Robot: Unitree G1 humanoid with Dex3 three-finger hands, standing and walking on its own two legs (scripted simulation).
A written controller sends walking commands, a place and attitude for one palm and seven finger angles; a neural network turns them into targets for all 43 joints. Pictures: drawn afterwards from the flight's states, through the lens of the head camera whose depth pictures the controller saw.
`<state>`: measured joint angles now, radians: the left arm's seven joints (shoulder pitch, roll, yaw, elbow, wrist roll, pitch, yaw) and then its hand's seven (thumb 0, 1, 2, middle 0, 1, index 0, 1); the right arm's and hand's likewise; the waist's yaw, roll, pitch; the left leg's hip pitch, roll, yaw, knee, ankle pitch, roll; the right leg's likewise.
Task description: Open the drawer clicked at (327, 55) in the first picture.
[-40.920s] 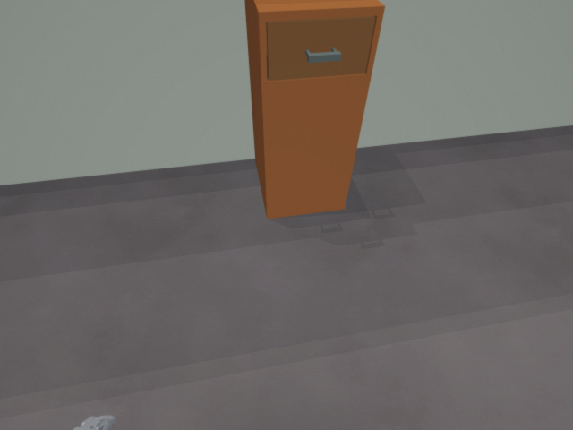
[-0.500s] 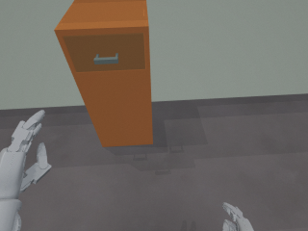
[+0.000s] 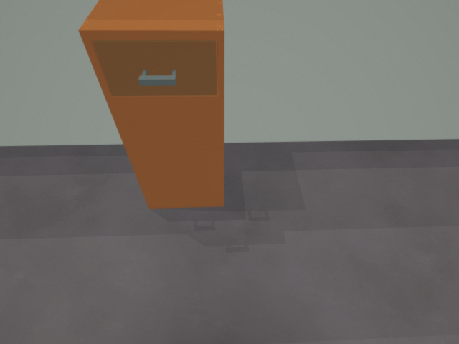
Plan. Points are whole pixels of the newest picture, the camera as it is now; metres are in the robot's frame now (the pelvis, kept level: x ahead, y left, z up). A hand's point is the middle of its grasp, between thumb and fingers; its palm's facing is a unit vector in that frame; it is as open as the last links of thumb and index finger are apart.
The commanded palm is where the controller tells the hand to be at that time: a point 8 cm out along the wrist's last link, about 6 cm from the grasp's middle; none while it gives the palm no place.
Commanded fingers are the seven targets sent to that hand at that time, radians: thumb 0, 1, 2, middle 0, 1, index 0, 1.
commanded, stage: let the arm hang, fingers relaxed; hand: left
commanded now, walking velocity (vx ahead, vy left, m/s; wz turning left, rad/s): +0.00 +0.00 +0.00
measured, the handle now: (158, 76) +0.80 +0.27 +0.01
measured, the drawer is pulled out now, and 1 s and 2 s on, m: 0.00 0.00 0.00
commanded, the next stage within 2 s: look to check the result in 0.54 s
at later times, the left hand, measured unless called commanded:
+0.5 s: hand out of the picture +0.02 +0.17 -0.17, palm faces +0.00 -0.98 -0.20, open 7.3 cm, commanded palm none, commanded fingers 0.00 0.90 0.90 -0.20 -0.30 -0.20 -0.30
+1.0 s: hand out of the picture +0.01 +0.19 -0.17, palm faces +0.00 -0.97 -0.25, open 7.4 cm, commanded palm none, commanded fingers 0.00 0.90 0.90 -0.20 -0.30 -0.20 -0.30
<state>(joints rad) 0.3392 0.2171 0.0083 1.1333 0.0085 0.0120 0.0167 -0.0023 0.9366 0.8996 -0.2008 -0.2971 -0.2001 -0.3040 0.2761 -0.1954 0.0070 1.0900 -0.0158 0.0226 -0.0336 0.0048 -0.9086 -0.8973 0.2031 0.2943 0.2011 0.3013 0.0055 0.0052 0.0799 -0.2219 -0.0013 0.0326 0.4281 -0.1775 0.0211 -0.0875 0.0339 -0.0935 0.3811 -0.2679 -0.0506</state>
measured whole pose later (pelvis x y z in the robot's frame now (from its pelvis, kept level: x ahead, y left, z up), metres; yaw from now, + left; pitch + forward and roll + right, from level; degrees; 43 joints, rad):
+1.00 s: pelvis +0.00 -0.01 +0.00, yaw -1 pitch -2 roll +0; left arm 0.24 0.21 0.01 1.14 0.01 -0.02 0.02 0.00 0.91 0.90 -0.20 -0.30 -0.20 -0.30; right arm 0.22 -0.21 0.00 1.13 -0.02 0.01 -0.03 0.00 -0.91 -0.90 0.20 0.29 0.20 0.30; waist -0.01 0.02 0.06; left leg -0.17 0.01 0.04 0.37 -0.15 0.00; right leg -0.06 0.04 -0.08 0.35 -0.25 -0.07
